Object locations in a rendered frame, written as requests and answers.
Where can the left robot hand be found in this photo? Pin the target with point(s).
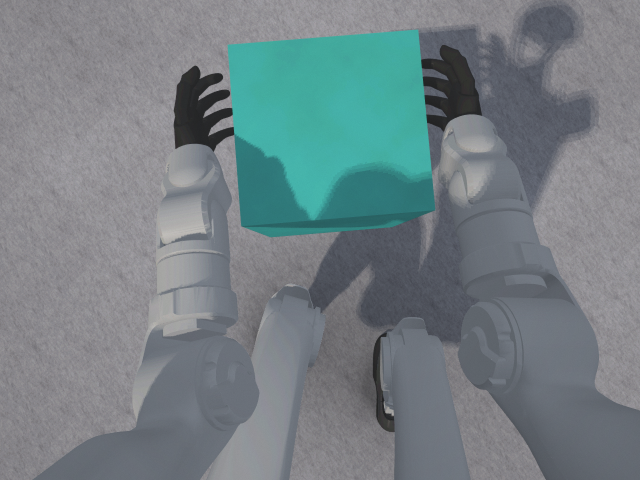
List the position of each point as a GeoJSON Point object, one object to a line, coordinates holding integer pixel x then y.
{"type": "Point", "coordinates": [189, 125]}

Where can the right robot foot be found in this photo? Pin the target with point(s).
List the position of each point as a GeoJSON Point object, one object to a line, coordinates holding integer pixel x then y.
{"type": "Point", "coordinates": [385, 420]}

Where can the left robot upper arm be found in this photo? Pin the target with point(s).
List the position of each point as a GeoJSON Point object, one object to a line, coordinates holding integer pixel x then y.
{"type": "Point", "coordinates": [188, 401]}

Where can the robot right forearm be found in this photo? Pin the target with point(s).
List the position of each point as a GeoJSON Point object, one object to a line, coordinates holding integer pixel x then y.
{"type": "Point", "coordinates": [501, 251]}

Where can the right robot thigh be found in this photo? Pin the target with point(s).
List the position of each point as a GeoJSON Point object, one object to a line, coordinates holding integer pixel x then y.
{"type": "Point", "coordinates": [428, 443]}

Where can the right robot hand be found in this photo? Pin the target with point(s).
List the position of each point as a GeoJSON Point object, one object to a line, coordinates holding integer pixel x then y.
{"type": "Point", "coordinates": [462, 96]}

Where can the right robot upper arm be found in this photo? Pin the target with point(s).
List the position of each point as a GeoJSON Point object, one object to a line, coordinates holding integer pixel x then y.
{"type": "Point", "coordinates": [538, 358]}

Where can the robot left forearm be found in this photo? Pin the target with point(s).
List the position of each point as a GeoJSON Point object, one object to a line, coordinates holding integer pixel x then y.
{"type": "Point", "coordinates": [194, 297]}

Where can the carton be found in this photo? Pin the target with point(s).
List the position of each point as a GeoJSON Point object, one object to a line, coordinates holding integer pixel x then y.
{"type": "Point", "coordinates": [330, 133]}

